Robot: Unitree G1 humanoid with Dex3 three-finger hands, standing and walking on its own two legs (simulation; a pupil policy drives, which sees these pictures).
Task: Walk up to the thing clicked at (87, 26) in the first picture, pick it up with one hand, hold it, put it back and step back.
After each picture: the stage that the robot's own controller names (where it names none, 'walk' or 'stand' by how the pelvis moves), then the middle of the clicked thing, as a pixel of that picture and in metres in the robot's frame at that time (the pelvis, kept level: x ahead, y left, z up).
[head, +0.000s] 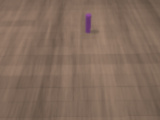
stand; (88, 23) +1.68 -0.06 -0.66
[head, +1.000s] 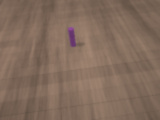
walk; (72, 37) +1.54 +0.24 -0.64
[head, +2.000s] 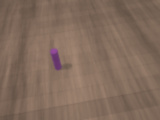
walk; (56, 59) +1.02 +0.33 -0.65
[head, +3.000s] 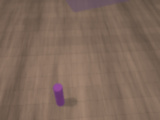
walk; (59, 95) +0.64 +0.20 -0.63
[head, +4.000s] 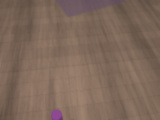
stand; out of the picture +0.43 +0.17 -0.63
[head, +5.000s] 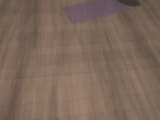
stand; out of the picture +0.39 +0.18 -0.65
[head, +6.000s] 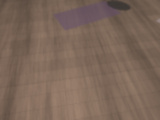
stand; out of the picture +0.38 +0.22 -0.65
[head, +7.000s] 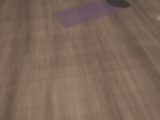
stand; out of the picture +0.40 +0.21 -0.66
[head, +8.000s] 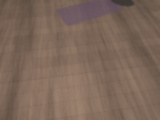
stand; out of the picture +0.40 +0.21 -0.66
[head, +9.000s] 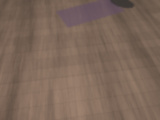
stand; out of the picture +0.40 +0.21 -0.66
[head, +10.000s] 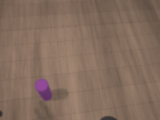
go down; (44, 91) +0.44 +0.19 -0.49
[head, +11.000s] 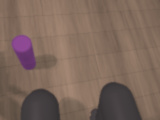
go down; (26, 55) +0.49 +0.21 -0.27
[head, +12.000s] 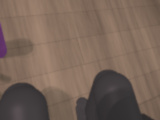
close in; out of the picture +0.48 +0.24 -0.21
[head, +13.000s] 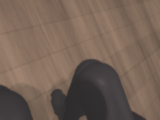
close; out of the picture +0.47 +0.27 -0.17
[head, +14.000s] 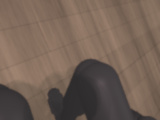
lift; out of the picture +0.45 +0.27 -0.17
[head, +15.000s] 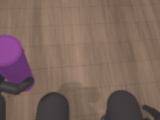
lift; (16, 70) +0.35 +0.22 -0.01
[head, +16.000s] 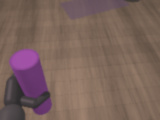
hold; (35, 86) +0.32 +0.17 +0.07
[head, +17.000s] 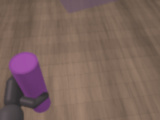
hold; (34, 87) +0.33 +0.17 +0.04
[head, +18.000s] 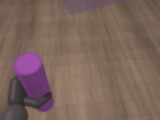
crouch; (37, 87) +0.32 +0.16 +0.04
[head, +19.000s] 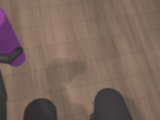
crouch; (5, 42) +0.47 +0.20 -0.04
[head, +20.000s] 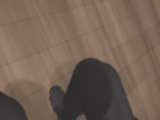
lower; out of the picture +0.48 +0.28 -0.18
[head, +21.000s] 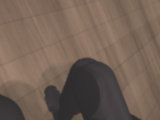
lower; out of the picture +0.48 +0.29 -0.18
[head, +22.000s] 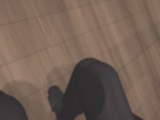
lower; out of the picture +0.48 +0.29 -0.17
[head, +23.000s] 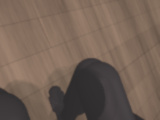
lower; out of the picture +0.47 +0.29 -0.17
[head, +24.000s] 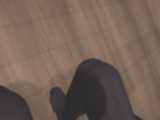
loosen; out of the picture +0.46 +0.26 -0.17
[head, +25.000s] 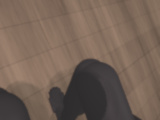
withdraw; out of the picture +0.47 +0.26 -0.18
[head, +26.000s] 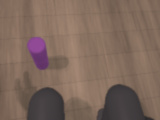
walk; (39, 55) +0.49 +0.19 -0.29
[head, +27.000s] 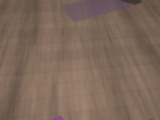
stand; out of the picture +0.41 +0.16 -0.59
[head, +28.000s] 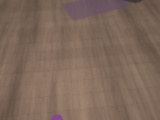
stand; out of the picture +0.42 +0.17 -0.60
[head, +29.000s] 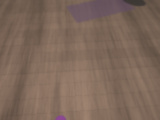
stand; out of the picture +0.42 +0.16 -0.63
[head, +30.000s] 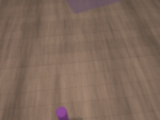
walk; (63, 117) +0.44 +0.17 -0.65
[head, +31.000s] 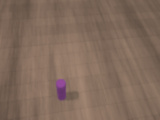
walk; (61, 90) +0.59 +0.12 -0.64
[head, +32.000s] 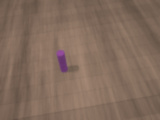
walk; (62, 61) +0.92 +0.25 -0.63
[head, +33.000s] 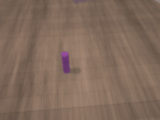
stand; (65, 63) +1.03 +0.18 -0.65
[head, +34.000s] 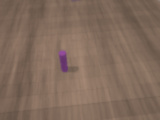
stand; (63, 61) +1.04 +0.20 -0.66
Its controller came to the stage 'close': yes
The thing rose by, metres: 0.69
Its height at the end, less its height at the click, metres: +0.00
